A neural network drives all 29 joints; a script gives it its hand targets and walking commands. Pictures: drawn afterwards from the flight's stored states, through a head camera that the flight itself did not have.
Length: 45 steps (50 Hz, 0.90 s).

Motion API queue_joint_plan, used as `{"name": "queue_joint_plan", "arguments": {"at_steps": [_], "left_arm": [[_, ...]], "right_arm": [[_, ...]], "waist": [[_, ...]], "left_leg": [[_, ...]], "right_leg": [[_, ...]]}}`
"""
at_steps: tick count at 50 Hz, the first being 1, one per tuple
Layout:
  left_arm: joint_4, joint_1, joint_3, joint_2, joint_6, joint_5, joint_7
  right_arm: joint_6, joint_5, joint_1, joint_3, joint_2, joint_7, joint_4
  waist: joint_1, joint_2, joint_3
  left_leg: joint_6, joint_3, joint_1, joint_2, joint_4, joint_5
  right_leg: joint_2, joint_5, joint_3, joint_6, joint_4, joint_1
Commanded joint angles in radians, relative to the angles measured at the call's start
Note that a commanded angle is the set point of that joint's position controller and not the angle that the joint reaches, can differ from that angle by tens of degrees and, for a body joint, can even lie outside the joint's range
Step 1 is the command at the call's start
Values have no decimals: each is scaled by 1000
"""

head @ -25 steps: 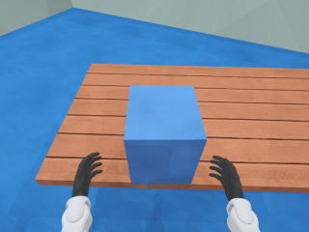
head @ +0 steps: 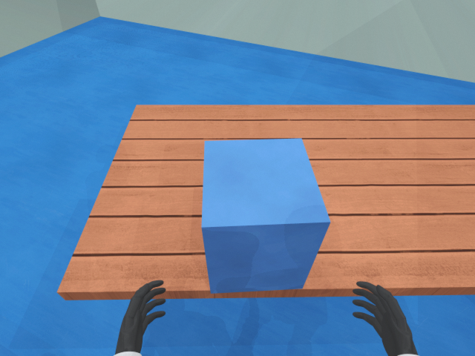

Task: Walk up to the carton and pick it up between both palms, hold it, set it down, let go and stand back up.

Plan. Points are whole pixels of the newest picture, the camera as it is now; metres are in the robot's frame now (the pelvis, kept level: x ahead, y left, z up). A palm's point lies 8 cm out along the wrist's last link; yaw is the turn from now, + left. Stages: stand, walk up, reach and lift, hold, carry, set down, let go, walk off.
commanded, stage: set down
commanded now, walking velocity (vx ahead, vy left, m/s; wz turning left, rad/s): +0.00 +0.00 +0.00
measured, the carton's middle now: (255, 217) +0.39 +0.00 -0.02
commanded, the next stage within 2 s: let go in 1.44 s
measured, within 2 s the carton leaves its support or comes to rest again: neither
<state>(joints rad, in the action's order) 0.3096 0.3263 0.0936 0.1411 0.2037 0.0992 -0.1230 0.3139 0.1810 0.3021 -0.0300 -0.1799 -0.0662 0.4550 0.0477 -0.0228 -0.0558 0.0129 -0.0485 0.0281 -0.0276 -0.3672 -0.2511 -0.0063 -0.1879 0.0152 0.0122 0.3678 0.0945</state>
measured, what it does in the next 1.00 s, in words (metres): stands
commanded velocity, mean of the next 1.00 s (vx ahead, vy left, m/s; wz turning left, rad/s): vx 0.00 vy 0.00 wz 0.00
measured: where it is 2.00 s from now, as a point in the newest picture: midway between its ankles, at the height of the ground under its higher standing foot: outside the picture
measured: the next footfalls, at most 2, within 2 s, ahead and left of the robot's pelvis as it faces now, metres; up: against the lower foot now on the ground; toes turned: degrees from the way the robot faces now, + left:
none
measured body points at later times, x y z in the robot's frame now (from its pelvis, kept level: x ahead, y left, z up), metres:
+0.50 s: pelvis +0.01 +0.00 +0.00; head +0.00 +0.00 +0.45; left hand +0.17 +0.22 -0.05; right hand +0.18 -0.23 -0.05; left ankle -0.03 +0.12 -0.75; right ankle +0.02 -0.12 -0.75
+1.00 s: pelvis +0.00 -0.01 +0.00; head -0.01 +0.00 +0.45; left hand +0.16 +0.22 -0.06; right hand +0.18 -0.22 -0.07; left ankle -0.03 +0.12 -0.75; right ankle +0.02 -0.12 -0.75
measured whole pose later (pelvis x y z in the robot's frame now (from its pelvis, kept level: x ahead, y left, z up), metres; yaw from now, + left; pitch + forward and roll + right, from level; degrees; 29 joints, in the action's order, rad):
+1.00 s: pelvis +0.00 -0.01 +0.00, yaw +1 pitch -5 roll -1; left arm 0.41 0.25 0.03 0.18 -0.03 0.04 -0.08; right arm 0.21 0.05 0.25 -0.05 -0.17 -0.06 0.59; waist 0.04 0.00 -0.06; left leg 0.02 -0.03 0.04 -0.04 -0.37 -0.25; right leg -0.01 -0.18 -0.01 0.01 0.34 0.09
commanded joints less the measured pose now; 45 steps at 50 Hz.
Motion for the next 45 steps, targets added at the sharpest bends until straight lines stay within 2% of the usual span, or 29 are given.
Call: {"name": "queue_joint_plan", "arguments": {"at_steps": [1, 2, 3, 4, 6, 7, 8, 9, 13, 14, 15, 16, 17, 18, 20, 23, 24, 25, 26, 27, 28, 31, 32, 33, 34, 36, 38, 39, 45], "left_arm": [[-201, -35, -35, 53, 58, -13, -23], [-86, -37, -25, 47, 40, -33, -6], [-168, -36, -33, 49, 60, -30, -20], [-84, -17, -31, 27, 39, -45, -10], [-128, -8, -53, 52, 46, -43, -7], [-61, 8, -46, 24, 31, -62, 2], [-98, 1, -56, 33, 35, -53, 5], [-124, 9, -50, 41, 39, -59, 5], [-51, -10, -66, 54, 18, -71, 33], [-111, 30, -84, 52, 37, -66, 27], [-50, 27, -82, 48, 28, -66, 36], [-105, 10, -95, 74, 44, -57, 34], [-50, 24, -92, 70, 38, -54, 43], [-71, -2, -94, 77, 33, -61, 43], [7, -12, -94, 62, 8, -71, 50], [-70, -21, -92, 101, 1, -43, 55], [-62, -41, -89, 94, -6, -48, 51], [-56, -55, -90, 91, -15, -49, 47], [-15, -60, -75, 63, -22, -47, 45], [-26, -70, -75, 77, -42, -53, 44], [7, -76, -77, 60, -48, -52, 50], [-62, -82, -93, 105, -70, -45, 41], [4, -98, -93, 109, -83, -50, 48], [-36, -105, -88, 97, -97, -54, 41], [-21, -117, -101, 112, -105, -49, 46], [-45, -118, -88, 115, -114, -46, 41], [45, -132, -83, 81, -149, -71, 48], [-7, -142, -79, 105, -162, -63, 49], [-38, -157, -85, 103, -200, -57, 31]], "right_arm": [[58, 4, -77, -38, -125, -23, -162], [50, -14, -71, -38, -124, -17, -63], [65, 5, -69, -37, -126, -23, -113], [60, -1, -41, -32, -122, -23, -39], [77, 15, -29, -19, -129, -19, -66], [74, 5, -22, -10, -140, -19, 21], [84, 0, -15, 3, -140, -13, -39], [87, -1, -6, -6, -139, -15, -17], [102, -13, -13, -5, -133, -1, 11], [116, 5, 10, 16, -130, -4, -26], [110, -7, 25, 13, -138, -3, 25], [120, -17, 25, 7, -124, 2, -7], [124, -21, 34, 5, -132, 7, 0], [123, -15, 11, -3, -132, 6, 24], [111, -27, -17, -5, -149, 6, 41], [101, -24, -9, 4, -122, 17, -29], [96, -31, -16, -5, -133, 10, -31], [83, -29, -38, -6, -135, 10, -6], [77, -45, -35, -12, -143, -1, 21], [54, -46, -46, -9, -135, 2, 33], [47, -58, -32, 0, -123, 6, 32], [30, -58, -48, -12, -129, 6, -42], [19, -75, -57, -20, -108, 12, -12], [11, -73, -59, -20, -119, 12, -8], [-1, -92, -84, -19, -112, 16, -30], [-19, -83, -56, -15, -97, 18, -8], [-51, -117, -81, -28, -98, 13, 69], [-59, -106, -93, -35, -106, 16, 33], [-76, -111, -119, -50, -110, 3, 36]], "waist": [[33, 45, 78], [-1, 8, 23], [23, 36, 58], [-9, 36, 46], [15, 39, 77], [-13, 42, 56], [-4, 15, 79], [-10, 32, 68], [-20, 17, 53], [-4, 28, 55], [-9, -1, 40], [-2, 3, 48], [-14, -21, 32], [-11, 18, 33], [-11, 17, 6], [-5, 1, 30], [-4, -7, 14], [0, 28, -2], [-12, 14, -13], [-8, 43, -20], [-8, 16, -24], [10, 19, 21], [-5, -2, -18], [-9, 29, 16], [9, 3, 4], [3, 26, -16], [-14, 35, -57], [-7, 47, -28], [-7, 64, 39]], "left_leg": [[41, 18, 95, 13, 66, 224], [40, 28, 112, 12, 67, 207], [44, 18, 77, 11, 61, 261], [47, 23, 63, 14, 62, 259], [46, 5, 34, 31, 40, 357], [55, 14, 11, 29, 34, 356], [51, 3, 6, 35, 24, 379], [59, 16, -9, 31, 19, 407], [57, 10, -19, 40, 14, 421], [55, 7, -19, 36, 17, 446], [48, 3, -7, 39, 15, 408], [46, -1, -4, 38, 20, 410], [42, -2, 3, 41, 22, 396], [47, 0, 9, 41, 27, 391], [48, -5, 3, 36, 39, 349], [36, -14, 4, 40, 37, 309], [32, -10, 20, 31, 49, 296], [33, -9, 19, 32, 56, 275], [38, -4, 29, 23, 62, 269], [32, -11, 35, 23, 63, 237], [22, -10, 40, 25, 69, 208], [22, -23, 49, 30, 72, 194], [18, -11, 76, 27, 73, 168], [24, -19, 63, 28, 73, 191], [14, -21, 87, 23, 78, 159], [18, -25, 72, 25, 79, 158], [19, -8, 97, 13, 92, 90], [19, -20, 93, 11, 91, 86], [25, -11, 126, 4, 89, 127]], "right_leg": [[-25, 39, 27, 63, -53, -48], [-23, 26, 29, 59, -65, -47], [-29, 77, 28, 66, -58, -52], [-27, 69, 26, 65, -74, -41], [-27, 157, 27, 59, -71, -56], [-30, 154, 26, 59, -82, -45], [-30, 196, 27, 49, -77, -43], [-34, 204, 18, 54, -79, -50], [-32, 262, 18, 47, -87, -47], [-27, 295, 16, 44, -81, -77], [-27, 261, 15, 39, -84, -56], [-20, 278, 21, 36, -86, -73], [-20, 286, 14, 36, -85, -75], [-20, 282, 16, 39, -87, -63], [-20, 221, 9, 45, -95, -40], [-9, 184, 10, 35, -103, -57], [-18, 156, 1, 42, -101, -57], [-15, 129, 1, 44, -102, -43], [-26, 100, -7, 53, -104, -21], [-13, 79, -3, 50, -107, -40], [-12, 61, 1, 45, -113, -21], [-5, 65, -1, 42, -112, -67], [-8, 40, -7, 44, -109, -41], [-5, 63, -4, 44, -107, -56], [4, 40, -2, 37, -109, -40], [1, 38, -5, 38, -110, -41], [-4, -34, -14, 44, -113, -42], [-4, -36, -11, 46, -115, -40], [-16, 3, -14, 52, -89, -60]]}}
